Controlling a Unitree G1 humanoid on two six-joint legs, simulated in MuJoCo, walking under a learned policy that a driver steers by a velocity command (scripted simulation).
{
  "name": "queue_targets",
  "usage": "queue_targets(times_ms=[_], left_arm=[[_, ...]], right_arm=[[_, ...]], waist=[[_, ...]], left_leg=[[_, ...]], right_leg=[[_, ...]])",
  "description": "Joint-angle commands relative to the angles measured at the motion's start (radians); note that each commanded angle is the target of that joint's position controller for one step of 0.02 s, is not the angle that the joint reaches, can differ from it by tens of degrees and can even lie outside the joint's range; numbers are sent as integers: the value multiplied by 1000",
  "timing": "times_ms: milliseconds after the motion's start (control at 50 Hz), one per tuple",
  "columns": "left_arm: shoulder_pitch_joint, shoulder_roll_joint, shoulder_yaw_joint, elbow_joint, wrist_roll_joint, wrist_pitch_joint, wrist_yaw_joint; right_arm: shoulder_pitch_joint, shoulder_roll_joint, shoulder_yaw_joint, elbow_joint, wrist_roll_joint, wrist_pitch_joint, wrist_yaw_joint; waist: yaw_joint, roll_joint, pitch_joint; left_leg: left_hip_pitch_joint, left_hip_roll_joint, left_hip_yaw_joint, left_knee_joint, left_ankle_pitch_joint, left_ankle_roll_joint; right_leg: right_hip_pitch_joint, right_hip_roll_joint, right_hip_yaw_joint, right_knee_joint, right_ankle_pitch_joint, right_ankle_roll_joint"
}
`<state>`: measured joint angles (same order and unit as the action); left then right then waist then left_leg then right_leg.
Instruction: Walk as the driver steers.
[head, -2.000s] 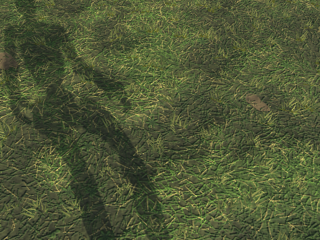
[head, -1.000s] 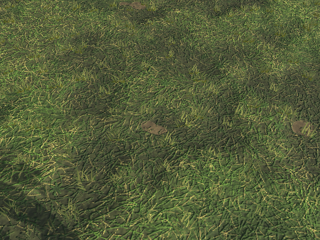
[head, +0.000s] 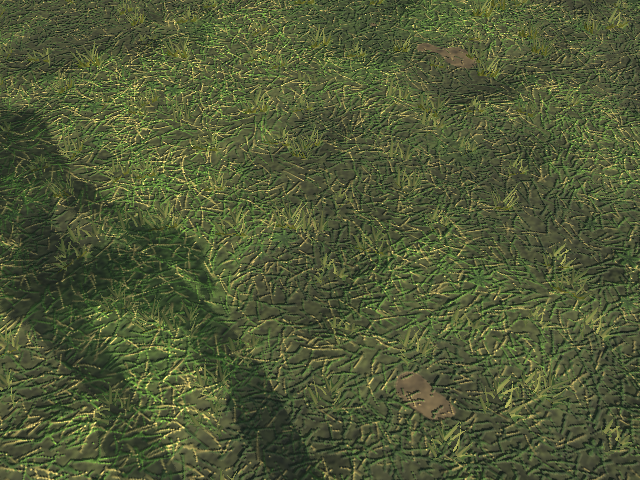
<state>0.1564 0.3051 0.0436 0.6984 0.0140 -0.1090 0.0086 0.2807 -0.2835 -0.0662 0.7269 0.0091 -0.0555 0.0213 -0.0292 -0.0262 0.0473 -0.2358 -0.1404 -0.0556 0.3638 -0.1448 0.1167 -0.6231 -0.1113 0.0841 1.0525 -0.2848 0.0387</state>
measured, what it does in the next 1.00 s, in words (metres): walks ahead: right foot, then left foot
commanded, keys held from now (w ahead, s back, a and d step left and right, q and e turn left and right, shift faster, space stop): w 0.72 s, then w+e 0.28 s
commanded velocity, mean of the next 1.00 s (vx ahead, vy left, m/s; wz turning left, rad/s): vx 0.50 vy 0.00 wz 0.05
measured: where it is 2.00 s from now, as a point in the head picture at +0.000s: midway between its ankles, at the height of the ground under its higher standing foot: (354, 236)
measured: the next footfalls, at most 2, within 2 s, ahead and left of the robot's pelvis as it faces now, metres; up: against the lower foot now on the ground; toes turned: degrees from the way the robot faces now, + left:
right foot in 0.26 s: +0.34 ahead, -0.15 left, +0.00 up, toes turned +5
left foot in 0.78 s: +0.59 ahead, +0.12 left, +0.00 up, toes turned +6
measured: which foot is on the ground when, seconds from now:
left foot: down 0.00-0.28, up 0.30-0.76, down 0.78-1.00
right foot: up 0.00-0.24, down 0.26-0.80, up 0.82-1.00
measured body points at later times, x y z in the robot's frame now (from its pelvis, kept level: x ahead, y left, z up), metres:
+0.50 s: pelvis +0.29 -0.06 +0.00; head +0.31 -0.07 +0.45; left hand +0.33 +0.21 -0.11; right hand +0.45 -0.32 -0.10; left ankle +0.31 +0.09 -0.67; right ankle +0.30 -0.15 -0.74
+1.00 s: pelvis +0.55 +0.03 +0.00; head +0.57 +0.04 +0.45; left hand +0.65 +0.31 -0.12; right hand +0.64 -0.25 -0.10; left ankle +0.55 +0.12 -0.74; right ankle +0.58 -0.14 -0.66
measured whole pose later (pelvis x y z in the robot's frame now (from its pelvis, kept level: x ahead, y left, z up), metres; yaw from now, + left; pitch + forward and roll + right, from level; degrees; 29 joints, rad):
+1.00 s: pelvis +0.55 +0.03 +0.00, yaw +0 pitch +1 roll +1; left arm 0.27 0.32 0.07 0.78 -0.03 -0.04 0.00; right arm 0.27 -0.26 -0.06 0.78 -0.01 -0.10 0.02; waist -0.02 -0.06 0.02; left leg -0.19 -0.03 0.12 0.35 -0.18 0.05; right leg -0.60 -0.09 0.07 1.11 -0.25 0.00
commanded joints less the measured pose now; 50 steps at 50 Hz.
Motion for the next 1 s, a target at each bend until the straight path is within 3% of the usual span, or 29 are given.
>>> queue_targets(times_ms=[20,80,120,160,220,240,260,280,300,320,340,360,380,400,460,520,600,700,740,760,780,800,820,840,860,880,900,920,1000], left_arm=[[20,59,14,-57,9,6,5],[-94,30,-1,-76,0,-7,-9],[-146,45,2,-93,-15,-13,-19],[-185,67,9,-111,-17,-19,-28],[-145,94,23,-115,-19,-26,-35],[-70,108,33,-97,-16,-28,-33],[54,146,51,-70,-8,-32,-27],[218,214,68,-57,3,-31,-22],[295,244,82,-10,-5,-17,-33],[298,151,58,-13,-29,-12,-35],[231,115,45,-22,-27,-4,-30],[174,106,38,-32,-15,2,-29],[141,91,32,-32,-8,4,-30],[124,79,26,-32,-1,1,-30],[124,86,28,-13,-16,-6,-32],[143,120,39,10,-20,2,-23],[196,141,43,46,-31,15,-17],[248,160,51,90,-40,37,-12],[236,173,55,96,-41,48,-6],[222,169,52,95,-42,52,-4],[218,135,37,85,-31,51,-3],[282,41,6,48,-16,39,-5],[324,28,-2,59,-32,23,-7],[252,128,27,52,-57,17,-10],[181,135,31,32,-61,17,-11],[147,122,32,26,-49,23,-9],[153,113,39,31,-40,37,-6],[183,92,37,38,-42,50,-7],[158,54,38,31,-40,79,-1]], right_arm=[[-51,-153,-38,-77,2,-19,-21],[16,-145,-32,-47,9,-14,-25],[59,-155,-31,-26,10,-12,-23],[87,-156,-30,-12,12,-7,-22],[91,-165,-33,-1,7,5,-25],[71,-161,-31,-5,8,8,-26],[60,-133,-20,-13,2,7,-24],[85,-89,-1,-37,-17,1,-25],[207,-33,16,-32,9,-14,-24],[149,-122,2,-27,21,-20,-22],[36,-154,-8,-52,26,-21,-20],[-27,-142,-4,-68,13,-23,-20],[-49,-127,-7,-76,1,-25,-18],[-33,-112,-7,-74,-1,-23,-16],[-13,-70,2,-65,-1,-11,-16],[-106,-46,14,-89,-8,-14,-15],[-232,-33,21,-111,0,-26,-2],[-321,-58,13,-152,10,-38,20],[-268,-84,0,-144,6,-44,22],[-164,-113,-17,-116,2,-45,16],[-5,-166,-41,-79,-7,-45,6],[136,-265,-64,-65,-31,-40,-5],[171,-230,-56,-51,-19,-31,-3],[127,-166,-35,-50,-9,-29,-4],[68,-135,-24,-51,-6,-29,-6],[4,-106,-14,-49,-10,-32,-3],[-41,-77,-7,-48,-17,-41,-1],[-66,-77,-9,-42,-22,-48,0],[-79,-91,-22,-2,-27,-71,-6]], waist=[[32,64,-44],[-35,83,-49],[-62,97,-42],[-72,102,-31],[-35,134,-35],[13,137,-64],[73,115,-161],[122,-8,-322],[87,-305,-412],[120,-183,-332],[127,-90,-190],[106,-15,-114],[80,-4,-64],[53,-34,-60],[29,-67,-60],[50,-41,-39],[99,-44,-17],[106,-56,10],[63,-64,-20],[0,-53,-80],[-71,-27,-198],[-85,163,-371],[-82,316,-467],[-93,205,-313],[-70,161,-201],[-37,116,-124],[-4,127,-83],[23,157,-71],[45,99,-26]], left_leg=[[-68,234,-185,-161,241,170],[-69,204,-140,-137,150,117],[-12,238,-178,-120,98,113],[84,279,-227,-68,101,109],[188,327,-283,7,216,84],[192,302,-265,77,348,66],[148,247,-218,237,428,36],[-43,163,-146,533,225,-12],[-384,30,-70,831,-381,-78],[-515,83,-136,930,-417,-77],[-562,129,-101,944,-325,-78],[-542,171,-61,904,-248,-80],[-518,201,-49,843,-198,-85],[-464,225,-45,802,-169,-90],[-425,240,-12,697,-140,-114],[-440,250,6,515,-2,-135],[-364,216,37,283,189,-135],[-356,193,33,167,130,-91],[-247,168,49,129,71,-62],[-90,144,71,93,77,-39],[169,198,27,122,108,-2],[573,462,-319,140,73,113],[654,567,-632,1,-103,190],[536,532,-541,-37,-207,146],[401,498,-404,-61,-198,112],[269,456,-310,-103,-139,94],[180,421,-231,-143,-86,80],[113,410,-181,-178,-44,81],[70,395,-6,-232,151,82]], right_leg=[[34,3,-39,-168,185,37],[122,47,-61,-397,415,30],[122,60,-54,-462,440,18],[80,65,-44,-515,374,-8],[113,83,-53,-561,227,-58],[215,104,-77,-604,224,-85],[416,67,-50,-591,272,-129],[723,-113,156,-544,313,-220],[984,-279,588,-667,65,-355],[960,-272,652,-731,-152,-326],[836,-240,511,-752,-141,-287],[708,-199,408,-773,-32,-272],[617,-165,341,-799,69,-271],[560,-135,288,-821,140,-264],[499,-104,180,-869,275,-278],[493,-92,100,-901,345,-275],[495,-64,20,-899,332,-241],[617,-133,49,-841,352,-219],[639,-135,53,-761,492,-197],[615,-98,27,-642,620,-176],[501,-45,-6,-440,576,-144],[145,79,-73,-59,205,-77],[-49,152,14,152,-301,-57],[-139,98,62,235,-261,-60],[-152,52,32,221,-174,-64],[-119,20,17,171,-102,-59],[-74,-7,23,130,-45,-55],[-17,-21,24,118,-9,-46],[-52,-24,41,48,119,-23]])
